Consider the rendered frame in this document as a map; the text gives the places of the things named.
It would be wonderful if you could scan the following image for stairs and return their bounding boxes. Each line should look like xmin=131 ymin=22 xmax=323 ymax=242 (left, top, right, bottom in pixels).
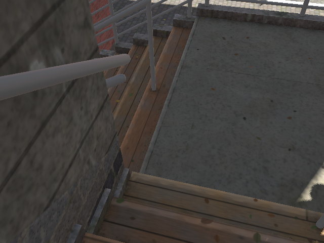
xmin=104 ymin=26 xmax=191 ymax=174
xmin=82 ymin=171 xmax=324 ymax=243

